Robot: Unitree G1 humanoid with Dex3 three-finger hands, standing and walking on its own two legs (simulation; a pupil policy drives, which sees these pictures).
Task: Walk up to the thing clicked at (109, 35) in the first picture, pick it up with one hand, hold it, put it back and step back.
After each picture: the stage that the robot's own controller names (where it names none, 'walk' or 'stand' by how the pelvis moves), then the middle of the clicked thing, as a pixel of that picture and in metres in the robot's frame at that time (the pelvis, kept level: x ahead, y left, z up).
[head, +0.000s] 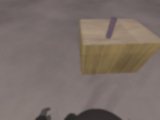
stand; (110, 28) +1.03 -0.21 +0.04
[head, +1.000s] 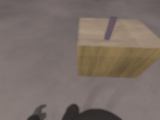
rise first; (109, 29) +0.94 -0.14 +0.06
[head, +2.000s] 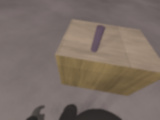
walk; (97, 40) +0.67 +0.00 +0.07
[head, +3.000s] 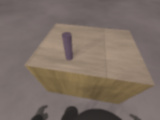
stand; (68, 47) +0.53 +0.21 +0.06
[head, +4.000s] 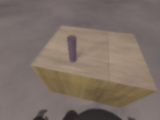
stand; (72, 50) +0.54 +0.18 +0.04
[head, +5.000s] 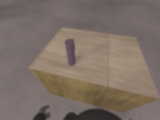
stand; (70, 53) +0.50 +0.18 +0.04
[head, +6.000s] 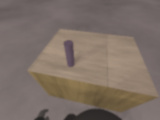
stand; (69, 55) +0.50 +0.19 +0.03
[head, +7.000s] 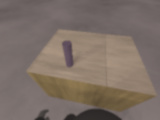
stand; (68, 55) +0.49 +0.20 +0.03
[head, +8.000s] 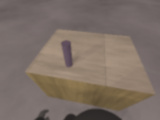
stand; (67, 55) +0.49 +0.21 +0.03
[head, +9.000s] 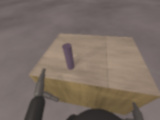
rise first; (69, 57) +0.48 +0.22 +0.04
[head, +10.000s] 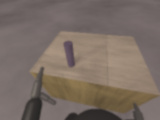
go down; (69, 55) +0.49 +0.22 +0.04
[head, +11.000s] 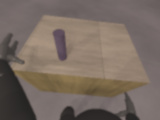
go down; (61, 47) +0.50 +0.20 +0.06
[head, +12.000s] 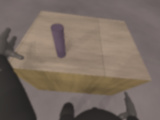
go down; (59, 43) +0.50 +0.20 +0.09
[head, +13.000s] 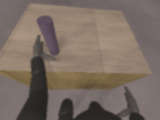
close in; (50, 39) +0.49 +0.22 +0.12
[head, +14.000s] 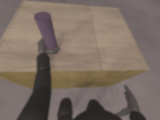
lift; (49, 37) +0.50 +0.21 +0.12
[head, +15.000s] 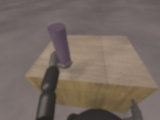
lift; (62, 50) +0.33 +0.16 +0.27
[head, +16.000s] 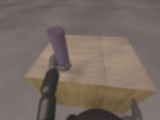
hold; (61, 52) +0.32 +0.17 +0.25
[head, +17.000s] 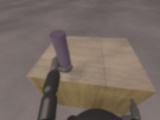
hold; (63, 54) +0.33 +0.17 +0.23
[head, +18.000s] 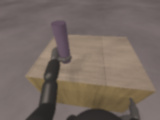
crouch; (63, 45) +0.39 +0.18 +0.25
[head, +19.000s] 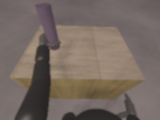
lower; (50, 30) +0.50 +0.23 +0.24
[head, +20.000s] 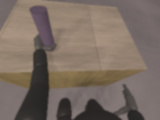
lower; (45, 33) +0.52 +0.22 +0.13
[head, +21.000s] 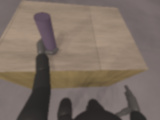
lower; (48, 37) +0.50 +0.21 +0.12
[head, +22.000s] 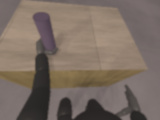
lower; (47, 37) +0.50 +0.22 +0.12
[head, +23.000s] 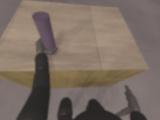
lower; (47, 37) +0.50 +0.22 +0.12
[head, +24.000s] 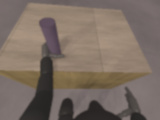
open; (52, 41) +0.48 +0.20 +0.12
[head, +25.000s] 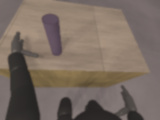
sink last; (54, 39) +0.48 +0.19 +0.12
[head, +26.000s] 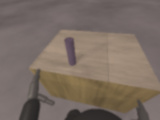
sink last; (71, 52) +0.50 +0.20 +0.08
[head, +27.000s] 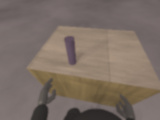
stand; (71, 52) +0.49 +0.19 +0.08
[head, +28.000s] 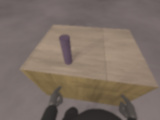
stand; (66, 51) +0.48 +0.21 +0.09
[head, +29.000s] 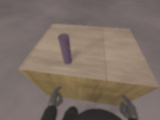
stand; (66, 51) +0.48 +0.21 +0.09
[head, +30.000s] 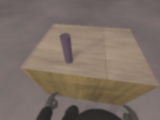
stand; (67, 50) +0.49 +0.20 +0.09
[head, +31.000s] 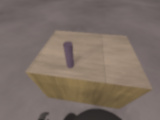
walk; (69, 56) +0.49 +0.19 +0.04
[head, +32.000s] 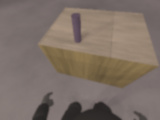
walk; (77, 29) +0.69 +0.16 +0.07
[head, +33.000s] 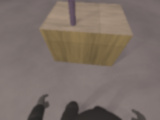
walk; (72, 13) +0.98 +0.25 +0.06
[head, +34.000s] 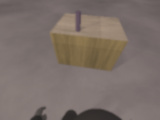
stand; (78, 21) +1.11 +0.22 +0.05
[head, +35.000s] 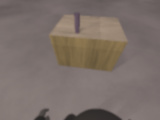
stand; (77, 23) +1.09 +0.22 +0.03
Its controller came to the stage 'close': yes
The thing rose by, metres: 0.21
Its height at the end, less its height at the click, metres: +0.00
